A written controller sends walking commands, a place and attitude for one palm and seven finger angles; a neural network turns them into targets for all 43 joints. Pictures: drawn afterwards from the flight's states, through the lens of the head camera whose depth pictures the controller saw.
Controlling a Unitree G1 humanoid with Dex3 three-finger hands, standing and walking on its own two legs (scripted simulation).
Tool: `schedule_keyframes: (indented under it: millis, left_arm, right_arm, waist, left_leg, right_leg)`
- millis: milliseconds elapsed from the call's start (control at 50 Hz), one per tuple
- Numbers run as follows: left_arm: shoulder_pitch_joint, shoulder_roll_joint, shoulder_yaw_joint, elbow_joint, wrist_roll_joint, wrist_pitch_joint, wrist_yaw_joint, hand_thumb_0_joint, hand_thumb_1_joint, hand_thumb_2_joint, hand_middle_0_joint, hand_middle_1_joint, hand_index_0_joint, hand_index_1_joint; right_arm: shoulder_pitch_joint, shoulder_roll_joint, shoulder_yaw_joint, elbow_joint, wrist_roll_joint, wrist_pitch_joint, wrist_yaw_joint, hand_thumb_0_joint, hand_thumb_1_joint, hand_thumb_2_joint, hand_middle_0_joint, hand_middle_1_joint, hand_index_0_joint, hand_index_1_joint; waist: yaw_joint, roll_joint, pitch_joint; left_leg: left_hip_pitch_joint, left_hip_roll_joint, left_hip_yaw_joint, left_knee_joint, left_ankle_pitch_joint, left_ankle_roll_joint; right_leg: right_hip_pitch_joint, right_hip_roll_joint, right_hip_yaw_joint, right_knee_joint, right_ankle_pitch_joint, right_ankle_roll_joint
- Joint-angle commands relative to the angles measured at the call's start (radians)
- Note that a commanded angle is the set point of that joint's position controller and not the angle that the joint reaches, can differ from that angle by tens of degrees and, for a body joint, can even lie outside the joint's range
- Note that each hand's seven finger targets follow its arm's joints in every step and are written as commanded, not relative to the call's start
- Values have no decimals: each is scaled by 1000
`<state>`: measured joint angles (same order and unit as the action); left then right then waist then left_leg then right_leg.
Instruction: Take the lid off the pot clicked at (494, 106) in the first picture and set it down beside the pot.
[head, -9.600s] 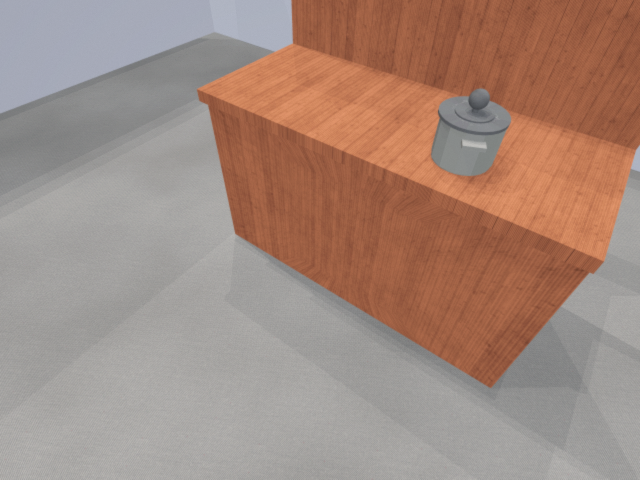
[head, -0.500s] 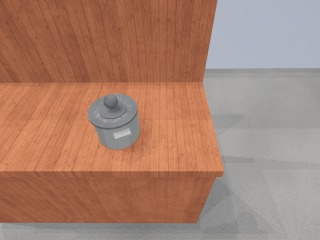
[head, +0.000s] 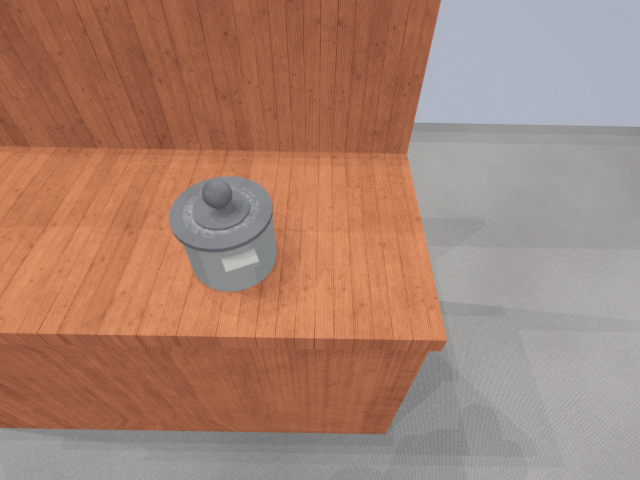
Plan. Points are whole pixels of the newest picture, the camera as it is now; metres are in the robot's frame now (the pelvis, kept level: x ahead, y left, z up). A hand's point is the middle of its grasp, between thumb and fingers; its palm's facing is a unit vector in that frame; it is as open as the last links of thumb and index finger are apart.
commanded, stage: look again from close up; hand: left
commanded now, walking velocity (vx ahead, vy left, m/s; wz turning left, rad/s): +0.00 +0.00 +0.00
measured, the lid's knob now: (217, 193) +0.50 +0.19 +0.07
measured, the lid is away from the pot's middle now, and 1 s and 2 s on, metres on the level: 0.00 0.00 0.00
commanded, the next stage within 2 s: lift the closed hand beside the body in 0.86 s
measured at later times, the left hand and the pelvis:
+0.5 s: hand out of the picture -0.01 +0.18 -0.18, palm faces +0.01 -0.98 -0.18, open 7.3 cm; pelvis +0.01 +0.02 +0.00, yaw -1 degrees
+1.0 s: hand out of the picture +0.00 +0.19 -0.18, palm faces +0.02 -0.98 -0.18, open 7.3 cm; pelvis +0.01 +0.03 +0.00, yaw -1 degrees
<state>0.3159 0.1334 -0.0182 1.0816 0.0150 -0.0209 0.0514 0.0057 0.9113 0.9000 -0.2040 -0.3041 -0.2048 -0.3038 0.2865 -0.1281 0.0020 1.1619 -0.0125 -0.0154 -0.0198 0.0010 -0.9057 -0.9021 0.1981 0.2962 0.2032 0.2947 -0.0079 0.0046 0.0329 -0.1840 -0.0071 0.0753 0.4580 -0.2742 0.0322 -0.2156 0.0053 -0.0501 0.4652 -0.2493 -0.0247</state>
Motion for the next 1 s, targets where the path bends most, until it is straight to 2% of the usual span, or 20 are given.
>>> schedule_keyframes:
  millis: [0, 160, 280, 440, 480, 500, 600, 640, 700, 820, 900, 920, 940, 960, 980]
  left_arm:
    - [77, 92, 18, -21, -1, -16, 4, 0, 900, 900, -200, -300, -200, -300]
    - [94, 79, 20, -12, 1, -17, 6, 0, 900, 900, -200, -300, -200, -300]
    - [91, 82, 21, -11, 3, -10, 4, 0, 900, 900, -200, -300, -200, -300]
    - [105, 76, 21, -11, 3, -11, 5, 0, 900, 900, -200, -300, -200, -300]
    - [101, 83, 22, -11, 2, -10, 5, 0, 900, 900, -200, -300, -200, -300]
    - [105, 75, 21, -12, 2, -9, 6, 0, 900, 900, -200, -300, -200, -300]
    - [109, 72, 22, -9, 4, -7, 5, 0, 900, 900, -200, -300, -200, -300]
    - [112, 71, 22, -8, 4, -7, 5, 0, 900, 900, -200, -300, -200, -300]
    - [116, 69, 22, -8, 4, -7, 5, 0, 900, 900, -200, -300, -200, -300]
    - [125, 69, 23, -4, 3, -10, 6, 0, 900, 900, -200, -300, -200, -300]
    - [126, 62, 23, -2, 3, -6, 6, 0, 900, 900, -200, -300, -200, -300]
    - [132, 62, 23, 0, 3, -8, 6, 0, 900, 900, -200, -300, -200, -300]
    - [134, 106, 20, 36, 12, -16, 33, 0, 900, 900, -200, -300, -200, -300]
    - [-551, 226, -32, -1203, -98, -172, 33, 0, 900, 900, -244, -348, -244, -348]
    - [-414, 333, 43, -1260, -75, -128, 108, 0, 900, 900, -288, -396, -288, -396]
  right_arm:
    - [61, -85, -18, -21, 6, -16, -8, 0, -900, -900, 200, 300, 200, 300]
    - [73, -72, -19, -12, 7, -19, -12, 0, -900, -900, 200, 300, 200, 300]
    - [80, -69, -19, -15, 6, -18, -13, 0, -900, -900, 200, 300, 200, 300]
    - [85, -72, -18, -15, 6, -21, -14, 0, -900, -900, 200, 300, 200, 300]
    - [93, -69, -18, -16, 7, -22, -14, 0, -900, -900, 200, 300, 200, 300]
    - [89, -74, -18, -16, 6, -22, -16, 0, -900, -900, 200, 300, 200, 300]
    - [92, -72, -18, -17, 7, -20, -15, 0, -900, -900, 200, 300, 200, 300]
    - [97, -66, -17, -15, 7, -21, -15, 0, -900, -900, 200, 300, 200, 300]
    - [102, -68, -18, -16, 7, -22, -15, 0, -900, -900, 200, 300, 200, 300]
    - [111, -61, -17, -10, 8, -26, -17, 0, -900, -900, 200, 300, 200, 300]
    - [115, -59, -16, -7, 8, -25, -18, 0, -900, -900, 200, 300, 200, 300]
    - [115, -56, -16, -6, 8, -25, -18, 0, -900, -900, 200, 300, 200, 300]
    - [8, -123, -14, -106, 13, -23, -9, 0, -900, -900, 200, 300, 200, 300]
    - [-15, -269, -22, -460, 85, -200, -4, 0, -900, -900, 200, 300, 200, 300]
    - [-98, -220, -9, -437, 97, -279, -25, 0, -900, -900, 200, 300, 200, 300]
  waist:
    - [9, 4, 25]
    - [6, 6, 20]
    - [8, -1, 48]
    - [9, 15, 34]
    - [9, -2, 30]
    - [10, 13, 30]
    - [11, -2, 54]
    - [10, 13, 56]
    - [11, -8, 46]
    - [11, 4, 21]
    - [13, 7, 49]
    - [12, 0, 43]
    - [26, -122, 53]
    - [8, 58, -379]
    - [11, 187, -362]
  left_leg:
    - [18, 113, -128, -81, 176, 17]
    - [35, 115, -127, -83, 198, 20]
    - [22, 123, -134, -111, 167, 24]
    - [37, 122, -133, -107, 201, 26]
    - [42, 128, -132, -112, 218, 27]
    - [42, 127, -135, -110, 221, 26]
    - [28, 128, -137, -126, 173, 28]
    - [24, 126, -134, -129, 163, 27]
    - [29, 126, -135, -127, 171, 30]
    - [48, 127, -130, -119, 214, 29]
    - [34, 130, -133, -130, 208, 29]
    - [38, 128, -134, -128, 195, 29]
    - [-64, 143, -105, 50, 338, -3]
    - [130, 41, -150, -81, 330, -64]
    - [175, 55, -139, -38, 303, -77]
  right_leg:
    - [-37, -118, 127, -79, 144, -24]
    - [-35, -121, 130, -76, 174, -24]
    - [-55, -114, 118, -76, 125, -20]
    - [-48, -121, 123, -72, 153, -20]
    - [-43, -119, 115, -69, 158, -18]
    - [-46, -120, 117, -65, 157, -19]
    - [-61, -117, 122, -71, 130, -18]
    - [-61, -119, 125, -73, 128, -17]
    - [-58, -119, 127, -70, 137, -17]
    - [-44, -123, 127, -65, 166, -17]
    - [-54, -122, 122, -65, 148, -15]
    - [-52, -123, 126, -70, 147, -16]
    - [-19, -135, 113, -53, 352, 7]
    - [54, -60, 45, 18, 227, -9]
    - [9, -47, 42, 65, 161, -18]
